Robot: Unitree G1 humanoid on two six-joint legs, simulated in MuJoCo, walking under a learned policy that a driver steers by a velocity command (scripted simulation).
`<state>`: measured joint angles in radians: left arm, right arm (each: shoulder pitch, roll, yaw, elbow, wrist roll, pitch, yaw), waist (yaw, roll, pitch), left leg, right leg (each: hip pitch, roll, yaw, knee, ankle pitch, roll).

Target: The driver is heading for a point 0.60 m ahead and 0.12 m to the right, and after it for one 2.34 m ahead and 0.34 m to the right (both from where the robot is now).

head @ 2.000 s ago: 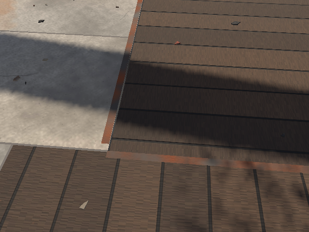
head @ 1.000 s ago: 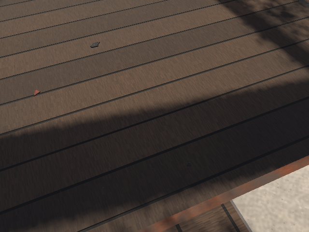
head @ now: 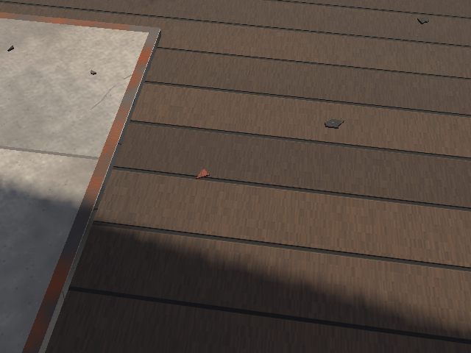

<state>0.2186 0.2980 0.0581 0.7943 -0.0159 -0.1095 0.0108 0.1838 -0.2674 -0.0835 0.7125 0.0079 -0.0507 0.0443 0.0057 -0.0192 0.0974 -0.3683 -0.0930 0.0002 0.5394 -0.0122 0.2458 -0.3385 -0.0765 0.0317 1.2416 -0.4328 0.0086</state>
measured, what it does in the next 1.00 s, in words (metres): walks ahead, turning right: right foot, then left foot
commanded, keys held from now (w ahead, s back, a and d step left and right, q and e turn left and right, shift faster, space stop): w+q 0.08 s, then w+e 0.92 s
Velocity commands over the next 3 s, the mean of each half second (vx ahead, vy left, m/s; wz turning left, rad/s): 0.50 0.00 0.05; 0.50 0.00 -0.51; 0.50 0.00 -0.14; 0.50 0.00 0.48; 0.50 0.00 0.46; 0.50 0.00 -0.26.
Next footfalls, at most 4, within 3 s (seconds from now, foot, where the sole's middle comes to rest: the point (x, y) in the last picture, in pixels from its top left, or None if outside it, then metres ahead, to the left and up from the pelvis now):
0.32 right None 0.41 -0.12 -0.79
0.82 left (217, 281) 0.63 0.07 -0.79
1.32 right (330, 231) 0.80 -0.29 -0.79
1.86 left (277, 146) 1.15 -0.13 -0.79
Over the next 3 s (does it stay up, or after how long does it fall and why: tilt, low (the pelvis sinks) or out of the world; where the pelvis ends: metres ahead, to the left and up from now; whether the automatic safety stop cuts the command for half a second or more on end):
stays up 1.60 -0.17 -0.01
